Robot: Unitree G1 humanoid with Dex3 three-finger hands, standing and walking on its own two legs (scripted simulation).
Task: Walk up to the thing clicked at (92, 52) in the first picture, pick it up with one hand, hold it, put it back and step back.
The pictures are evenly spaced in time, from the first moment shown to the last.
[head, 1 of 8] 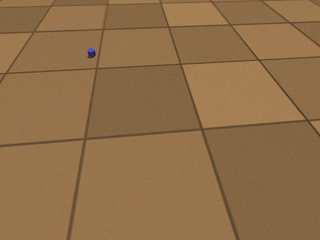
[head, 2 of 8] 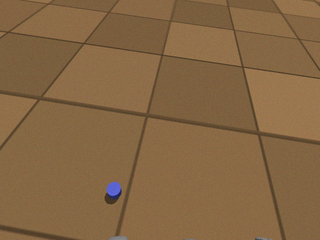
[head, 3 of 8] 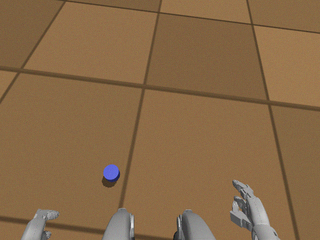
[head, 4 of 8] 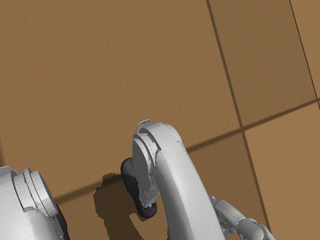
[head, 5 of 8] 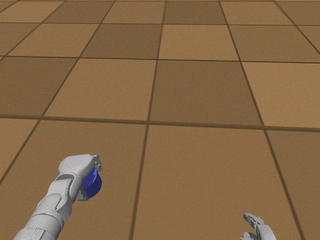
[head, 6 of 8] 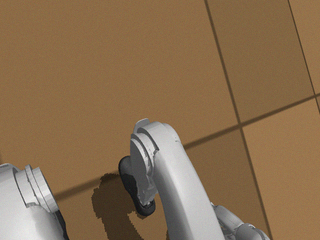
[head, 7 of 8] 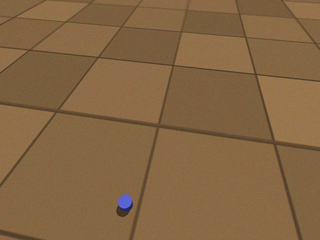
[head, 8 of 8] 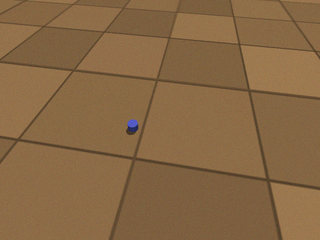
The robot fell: no
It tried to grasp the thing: yes
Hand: left
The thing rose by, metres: 0.67
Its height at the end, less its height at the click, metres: +0.00
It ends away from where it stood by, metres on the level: 0.01
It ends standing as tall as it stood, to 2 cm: yes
